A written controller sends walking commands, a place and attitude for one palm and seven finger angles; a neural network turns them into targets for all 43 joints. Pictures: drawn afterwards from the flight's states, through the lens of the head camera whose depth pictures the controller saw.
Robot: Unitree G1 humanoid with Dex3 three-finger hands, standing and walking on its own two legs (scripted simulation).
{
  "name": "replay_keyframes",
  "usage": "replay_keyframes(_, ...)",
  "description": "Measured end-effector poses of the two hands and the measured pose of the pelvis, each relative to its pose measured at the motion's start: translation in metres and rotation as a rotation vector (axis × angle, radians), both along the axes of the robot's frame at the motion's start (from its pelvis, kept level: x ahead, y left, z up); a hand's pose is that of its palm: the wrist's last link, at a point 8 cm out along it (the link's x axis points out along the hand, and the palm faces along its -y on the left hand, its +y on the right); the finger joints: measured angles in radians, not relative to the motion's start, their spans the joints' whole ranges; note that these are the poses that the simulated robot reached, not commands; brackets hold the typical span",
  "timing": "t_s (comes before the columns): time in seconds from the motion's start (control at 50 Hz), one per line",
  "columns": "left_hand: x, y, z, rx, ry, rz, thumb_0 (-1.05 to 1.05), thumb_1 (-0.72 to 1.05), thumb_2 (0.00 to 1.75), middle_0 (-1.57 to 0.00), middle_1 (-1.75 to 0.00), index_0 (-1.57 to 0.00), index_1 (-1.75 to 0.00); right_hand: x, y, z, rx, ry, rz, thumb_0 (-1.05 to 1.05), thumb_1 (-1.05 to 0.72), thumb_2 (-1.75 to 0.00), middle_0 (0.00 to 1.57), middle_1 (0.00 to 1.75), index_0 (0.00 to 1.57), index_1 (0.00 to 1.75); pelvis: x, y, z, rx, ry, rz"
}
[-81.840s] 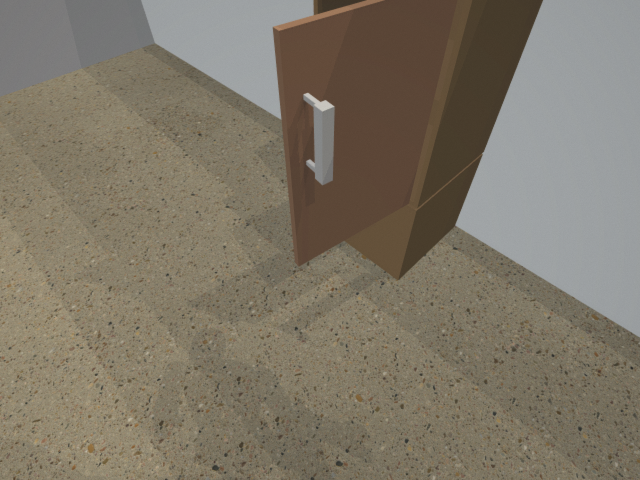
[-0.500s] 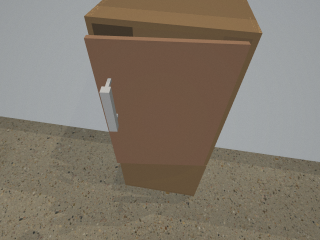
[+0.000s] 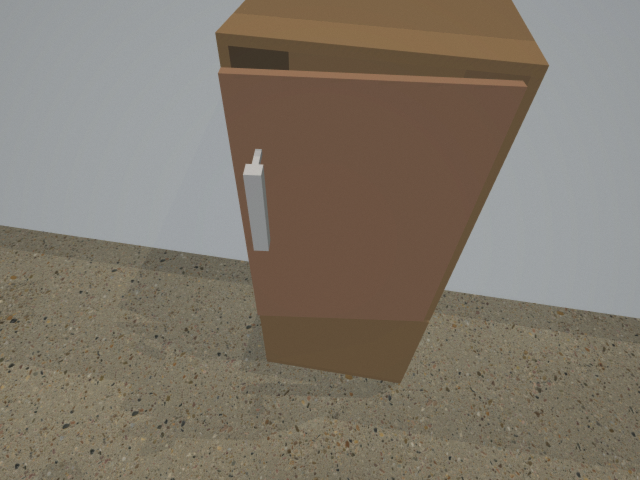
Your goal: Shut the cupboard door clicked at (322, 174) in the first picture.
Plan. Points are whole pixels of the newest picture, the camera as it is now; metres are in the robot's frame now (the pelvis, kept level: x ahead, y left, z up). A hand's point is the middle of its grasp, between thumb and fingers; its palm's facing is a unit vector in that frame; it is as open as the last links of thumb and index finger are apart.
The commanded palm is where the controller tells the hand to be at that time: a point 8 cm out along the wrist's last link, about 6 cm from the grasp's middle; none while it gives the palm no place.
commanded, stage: come to a stop and stand still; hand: left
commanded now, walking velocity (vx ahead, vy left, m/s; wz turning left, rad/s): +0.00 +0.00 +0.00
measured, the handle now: (260, 201) +0.51 +0.13 +0.06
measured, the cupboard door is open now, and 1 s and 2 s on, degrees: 8 8 8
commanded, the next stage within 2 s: look again from close up in 0.16 s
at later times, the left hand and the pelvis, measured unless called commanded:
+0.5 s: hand out of the picture -0.04 +0.16 -0.18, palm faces +0.06 -0.98 -0.16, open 7.4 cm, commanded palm none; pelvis +0.01 +0.00 +0.00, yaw +1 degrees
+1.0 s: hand out of the picture +0.12 +0.17 -0.12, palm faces +0.21 -0.95 -0.21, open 7.3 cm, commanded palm +0.12 +0.19 -0.06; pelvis +0.03 -0.03 +0.00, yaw +2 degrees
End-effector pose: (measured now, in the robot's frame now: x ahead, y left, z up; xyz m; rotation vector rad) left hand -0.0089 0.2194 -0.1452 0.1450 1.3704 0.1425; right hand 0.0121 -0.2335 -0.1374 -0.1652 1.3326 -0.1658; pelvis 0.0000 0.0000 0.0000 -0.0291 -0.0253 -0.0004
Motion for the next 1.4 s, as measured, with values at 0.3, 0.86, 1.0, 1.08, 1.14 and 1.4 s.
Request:
replay_keyframes(0.3, -0.051, -0.006, -0.001, -0.020, 0.105, 0.070, 0.00, 0.90, 0.90, -0.19, -0.30, -0.20, -0.30, 0.027, 0.007, 0.002, -0.003, -0.044, 0.029, 0.01, -0.91, -0.90, 0.20, 0.30, 0.20, 0.30, 0.001, 0.006, 0.001, 0.004, -0.004, 0.015)
replay_keyframes(0.86, 0.003, -0.027, 0.001, -0.018, 0.055, 0.022, 0.00, 0.91, 0.90, -0.19, -0.30, -0.20, -0.30, 0.009, -0.005, 0.000, 0.023, 0.060, -0.005, 0.01, -0.91, -0.90, 0.20, 0.30, 0.20, 0.30, 0.025, -0.018, 0.005, 0.026, 0.026, 0.019)
replay_keyframes(1.0, 0.101, -0.009, 0.058, 0.080, -0.446, 0.106, 0.02, 0.93, 0.90, -0.21, -0.30, -0.21, -0.30, 0.046, -0.025, 0.015, -0.038, -0.194, 0.047, 0.01, -0.91, -0.90, 0.20, 0.30, 0.20, 0.30, 0.033, -0.033, 0.000, 0.040, 0.035, 0.041)
replay_keyframes(1.08, 0.195, -0.011, 0.138, 0.125, -0.950, 0.057, 0.02, 0.93, 0.90, -0.23, -0.33, -0.23, -0.33, 0.102, -0.047, 0.021, -0.032, -0.463, 0.097, 0.02, -0.91, -0.90, 0.20, 0.30, 0.20, 0.30, 0.037, -0.037, -0.008, 0.040, 0.051, 0.060)
replay_keyframes(1.14, 0.234, -0.027, 0.170, 0.046, -1.224, -0.017, 0.01, 0.93, 0.90, -0.26, -0.37, -0.26, -0.37, 0.148, -0.063, 0.028, -0.039, -0.627, 0.103, 0.02, -0.91, -0.90, 0.20, 0.30, 0.20, 0.30, 0.039, -0.044, -0.020, 0.036, 0.106, 0.051)
replay_keyframes(1.4, 0.130, -0.030, 0.094, 0.004, -1.157, 0.045, 0.01, 0.90, 0.90, -0.48, -0.61, -0.49, -0.61, 0.288, -0.081, 0.044, -0.109, -0.873, 0.337, 0.01, -0.91, -0.90, 0.20, 0.30, 0.20, 0.30, 0.051, -0.083, -0.078, 0.005, 0.243, 0.076)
